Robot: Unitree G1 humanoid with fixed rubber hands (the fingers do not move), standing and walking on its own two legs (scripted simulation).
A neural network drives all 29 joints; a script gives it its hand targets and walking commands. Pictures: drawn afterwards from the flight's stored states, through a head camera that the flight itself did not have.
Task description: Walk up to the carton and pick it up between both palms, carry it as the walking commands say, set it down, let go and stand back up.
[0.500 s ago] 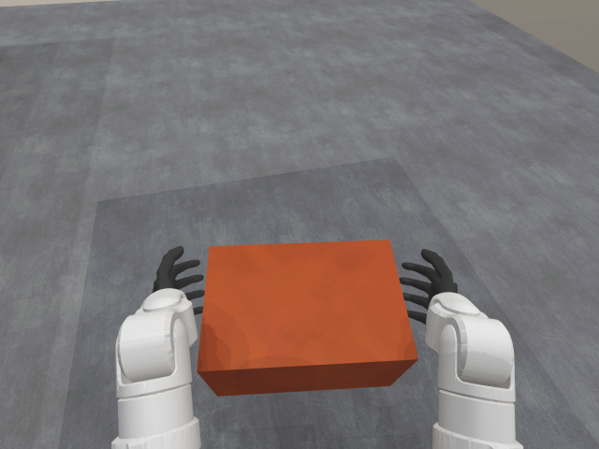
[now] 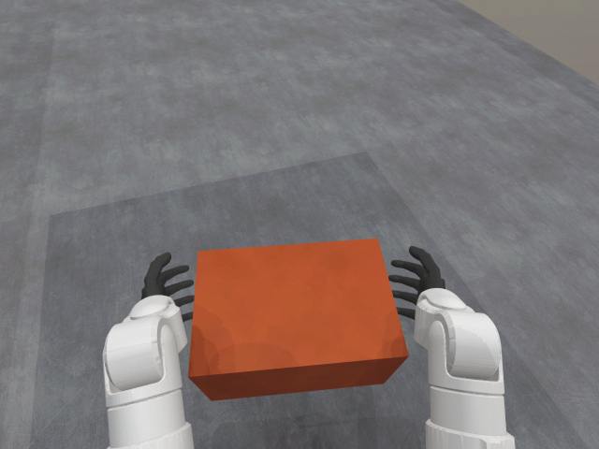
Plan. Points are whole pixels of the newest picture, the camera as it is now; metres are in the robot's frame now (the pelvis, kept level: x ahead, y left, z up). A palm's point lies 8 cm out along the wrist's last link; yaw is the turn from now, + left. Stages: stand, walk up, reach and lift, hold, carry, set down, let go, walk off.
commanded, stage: carry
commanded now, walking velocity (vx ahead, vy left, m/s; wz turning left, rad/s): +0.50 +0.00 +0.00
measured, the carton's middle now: (294, 319) +0.30 +0.01 -0.02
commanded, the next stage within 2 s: none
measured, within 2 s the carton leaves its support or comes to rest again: neither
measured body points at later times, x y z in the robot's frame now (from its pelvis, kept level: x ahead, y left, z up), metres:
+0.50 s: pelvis +0.32 +0.02 -0.01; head +0.31 +0.02 +0.44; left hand +0.59 +0.22 +0.07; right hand +0.61 -0.12 +0.07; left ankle +0.09 +0.06 -0.71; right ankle +0.39 -0.05 -0.73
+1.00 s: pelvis +0.65 +0.10 +0.00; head +0.67 +0.12 +0.45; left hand +0.93 +0.29 +0.05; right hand +0.94 -0.05 +0.06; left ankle +0.73 +0.18 -0.73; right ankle +0.46 -0.03 -0.63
